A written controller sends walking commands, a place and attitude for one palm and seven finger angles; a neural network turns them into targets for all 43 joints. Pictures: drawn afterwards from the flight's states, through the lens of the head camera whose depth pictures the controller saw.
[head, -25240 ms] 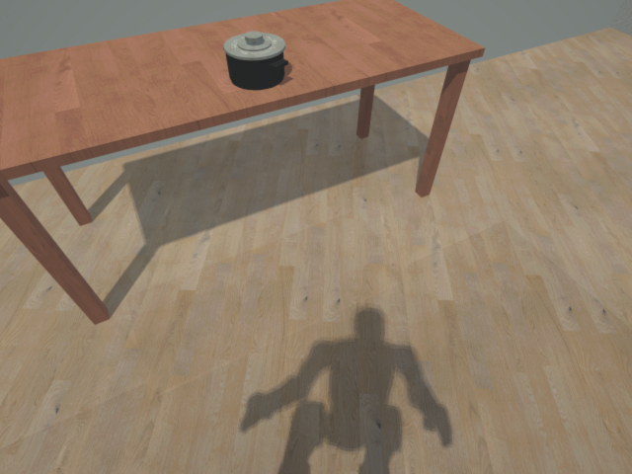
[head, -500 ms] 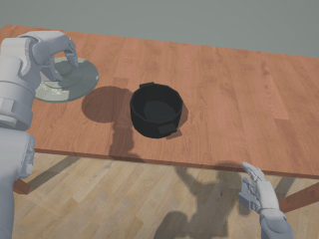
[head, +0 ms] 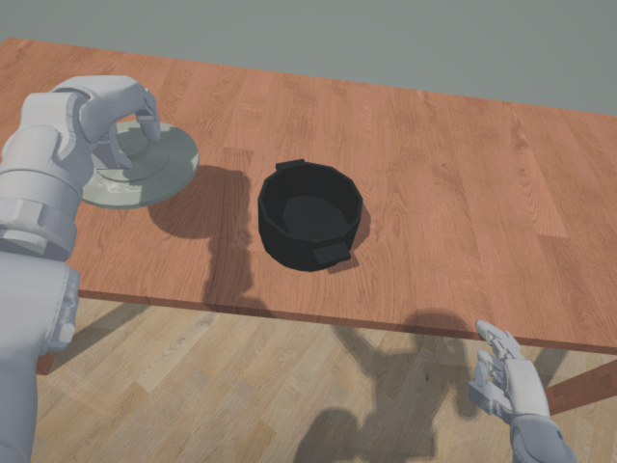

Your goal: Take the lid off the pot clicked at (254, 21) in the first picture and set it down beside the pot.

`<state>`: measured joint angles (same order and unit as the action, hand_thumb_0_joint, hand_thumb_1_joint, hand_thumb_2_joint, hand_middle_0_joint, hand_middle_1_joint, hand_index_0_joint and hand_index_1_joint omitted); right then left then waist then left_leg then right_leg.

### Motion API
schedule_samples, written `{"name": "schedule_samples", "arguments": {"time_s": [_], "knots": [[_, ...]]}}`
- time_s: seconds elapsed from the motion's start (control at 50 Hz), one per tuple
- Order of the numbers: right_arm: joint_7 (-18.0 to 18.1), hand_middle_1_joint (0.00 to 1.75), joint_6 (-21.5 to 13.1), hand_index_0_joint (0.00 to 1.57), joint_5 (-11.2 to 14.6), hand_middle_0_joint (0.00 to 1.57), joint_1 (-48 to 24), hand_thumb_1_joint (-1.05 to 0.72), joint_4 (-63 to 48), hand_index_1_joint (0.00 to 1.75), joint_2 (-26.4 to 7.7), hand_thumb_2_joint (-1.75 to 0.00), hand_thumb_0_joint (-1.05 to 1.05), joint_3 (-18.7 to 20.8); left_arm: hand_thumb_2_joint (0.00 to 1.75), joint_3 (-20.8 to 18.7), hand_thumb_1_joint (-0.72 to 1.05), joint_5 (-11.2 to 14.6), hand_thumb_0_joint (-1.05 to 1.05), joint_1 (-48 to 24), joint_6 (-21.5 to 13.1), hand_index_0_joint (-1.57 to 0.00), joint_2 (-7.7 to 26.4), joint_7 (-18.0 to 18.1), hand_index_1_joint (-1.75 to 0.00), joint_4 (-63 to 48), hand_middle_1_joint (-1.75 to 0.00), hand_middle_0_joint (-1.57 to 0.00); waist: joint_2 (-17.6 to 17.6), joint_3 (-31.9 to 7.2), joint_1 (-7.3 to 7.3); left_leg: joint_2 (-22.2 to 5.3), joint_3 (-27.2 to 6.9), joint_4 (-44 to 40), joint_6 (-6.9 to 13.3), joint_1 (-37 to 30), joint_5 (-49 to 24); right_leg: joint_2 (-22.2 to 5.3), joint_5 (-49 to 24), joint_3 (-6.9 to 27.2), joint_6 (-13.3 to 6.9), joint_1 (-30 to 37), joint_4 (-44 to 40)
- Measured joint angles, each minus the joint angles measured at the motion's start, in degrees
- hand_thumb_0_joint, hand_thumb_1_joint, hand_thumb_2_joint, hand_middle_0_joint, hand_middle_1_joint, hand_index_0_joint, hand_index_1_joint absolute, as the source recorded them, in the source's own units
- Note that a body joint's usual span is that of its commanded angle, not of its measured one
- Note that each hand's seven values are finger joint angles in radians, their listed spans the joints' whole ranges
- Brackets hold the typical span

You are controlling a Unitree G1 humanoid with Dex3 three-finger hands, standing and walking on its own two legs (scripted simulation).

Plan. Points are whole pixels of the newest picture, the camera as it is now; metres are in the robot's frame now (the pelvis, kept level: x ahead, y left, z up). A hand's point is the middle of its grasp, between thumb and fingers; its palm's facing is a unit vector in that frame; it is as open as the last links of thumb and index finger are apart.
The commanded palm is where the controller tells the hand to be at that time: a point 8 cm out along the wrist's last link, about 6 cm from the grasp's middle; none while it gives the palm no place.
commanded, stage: lower the lid onto the table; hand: left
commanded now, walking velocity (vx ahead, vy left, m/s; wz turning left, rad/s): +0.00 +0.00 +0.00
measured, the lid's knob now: (128, 146) +0.50 +0.26 +0.10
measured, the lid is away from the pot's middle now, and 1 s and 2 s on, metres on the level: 0.26 0.25 0.24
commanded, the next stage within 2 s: open the fingers wide in 1.88 s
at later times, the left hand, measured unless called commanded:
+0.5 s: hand (130, 160) +0.48 +0.25 +0.10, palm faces -0.37 -0.08 -0.93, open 8.2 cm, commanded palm +0.50 +0.24 +0.17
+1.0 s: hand (131, 183) +0.46 +0.26 +0.07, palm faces -0.39 -0.09 -0.92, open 8.2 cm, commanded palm +0.50 +0.24 +0.14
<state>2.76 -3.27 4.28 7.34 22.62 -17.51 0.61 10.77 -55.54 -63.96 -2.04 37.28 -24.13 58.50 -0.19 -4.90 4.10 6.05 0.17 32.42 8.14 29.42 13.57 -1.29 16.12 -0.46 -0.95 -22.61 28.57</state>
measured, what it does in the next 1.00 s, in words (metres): stands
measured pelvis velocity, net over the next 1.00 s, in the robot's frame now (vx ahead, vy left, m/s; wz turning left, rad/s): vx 0.00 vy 0.01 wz -0.01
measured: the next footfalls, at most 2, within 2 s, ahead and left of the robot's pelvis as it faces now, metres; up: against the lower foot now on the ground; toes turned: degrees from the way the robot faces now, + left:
none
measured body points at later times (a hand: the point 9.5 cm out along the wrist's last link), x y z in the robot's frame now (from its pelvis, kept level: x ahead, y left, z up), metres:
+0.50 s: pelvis +0.00 +0.01 +0.00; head +0.06 +0.04 +0.44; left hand +0.49 +0.25 +0.15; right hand +0.22 -0.27 -0.02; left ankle +0.01 +0.02 -0.73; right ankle -0.03 -0.18 -0.72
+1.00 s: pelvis +0.00 +0.01 -0.01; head +0.06 +0.05 +0.44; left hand +0.48 +0.26 +0.12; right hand +0.22 -0.27 -0.02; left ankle +0.01 +0.02 -0.73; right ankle -0.03 -0.17 -0.72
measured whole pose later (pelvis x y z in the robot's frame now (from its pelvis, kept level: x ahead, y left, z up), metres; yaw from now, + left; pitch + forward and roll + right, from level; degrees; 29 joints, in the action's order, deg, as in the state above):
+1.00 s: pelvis +0.00 +0.01 -0.01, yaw +0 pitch +12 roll -5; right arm 2.3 -2.5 4.3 8.1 21.0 -17.7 1.4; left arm 10.3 -56.6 -56.9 -2.8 34.4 -17.1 59.0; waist -0.3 -5.9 4.4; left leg 5.3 0.1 37.7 8.0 33.3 16.4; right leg -0.3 17.2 -0.3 -1.6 -26.5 33.3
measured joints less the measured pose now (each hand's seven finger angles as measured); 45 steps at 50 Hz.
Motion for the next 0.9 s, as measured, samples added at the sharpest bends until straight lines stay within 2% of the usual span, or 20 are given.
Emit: {"name": "schedule_samples", "arguments": {"time_s": [0.12, 0.26, 0.5, 0.62, 0.8, 0.9], "knots": [[-0.2, 0.3, -0.1, 0.22, -0.1, 0.2, 0.4, -0.9, -0.2, 0.34, -0.3, -0.9, 0.01, 0.7, 0.88, 1.2, 0.14, -0.3, -0.01, 0.5, -0.2, -0.63, -1.1, 0.3, -0.89, -0.7, -0.93, -0.67, 0.1, 0.2, 0.12, 0.0, -0.7, 0.8, -0.1, 0.7, 0.3, 0.3, -0.4, -0.1, -0.6, -1.1, 1.7], [-0.1, 0.3, -0.6, 0.22, 0.0, 0.2, 0.9, -0.9, 0.0, 0.34, -0.5, -0.9, 0.01, 1.0, 0.88, 2.4, 0.14, -0.3, -0.02, 0.9, 0.4, -0.63, -2.6, 2.5, -0.89, -0.4, -0.93, -0.67, -0.2, -0.2, -0.14, 0.2, -0.7, 1.6, -0.1, 1.3, 0.8, 0.3, 0.2, 0.4, -0.8, -1.6, 2.5], [-0.3, 0.3, -0.4, 0.21, -0.2, 0.2, 1.0, -0.9, -0.7, 0.34, 0.0, -0.9, 0.01, 0.9, 0.88, 0.1, 0.14, -1.2, -0.02, 2.9, 0.5, -0.63, -2.8, 4.2, -0.89, 0.1, -0.93, -0.67, 0.5, -0.5, 0.61, -0.3, -0.5, 2.5, -0.2, 2.0, 1.5, 0.7, -0.4, 0.3, -0.8, -2.5, 3.4], [-0.5, 0.3, -0.1, 0.22, -0.1, 0.21, 1.6, -0.9, -1.2, 0.34, -0.1, -0.9, 0.01, 1.1, 0.88, 1.2, 0.14, -1.1, -0.01, 3.5, 0.7, -0.63, -3.2, 4.9, -0.89, 0.3, -0.93, -0.67, 0.1, -0.9, 0.28, -0.2, -0.4, 3.3, -0.1, 2.4, 2.1, 0.7, 0.5, 0.3, -0.9, -2.8, 3.8], [-0.6, 0.3, 0.6, 0.23, -0.1, 0.2, 1.2, -0.9, -1.6, 0.35, -0.1, -0.9, 0.01, 1.1, 0.88, -0.5, 0.14, -1.3, -0.01, 6.1, -0.5, -0.63, -3.2, 6.2, -0.89, -0.8, -0.93, -0.67, 0.2, -0.9, 0.4, -0.5, -0.3, 4.0, -0.2, 2.8, 2.4, 0.9, 0.5, 0.3, -1.0, -3.1, 4.2], [-0.7, 0.3, 0.7, 0.22, 0.0, 0.2, 1.1, -0.9, -1.6, 0.35, -0.1, -0.9, 0.01, 1.1, 0.88, 0.1, 0.14, -1.3, -0.01, 6.3, -0.1, -0.63, -3.2, 7.0, -0.89, 0.4, -0.93, -0.67, 0.1, -1.0, 0.3, -0.6, -0.2, 4.7, -0.1, 3.4, 2.7, 0.9, 0.9, 0.2, -0.9, -3.4, 4.4]]}}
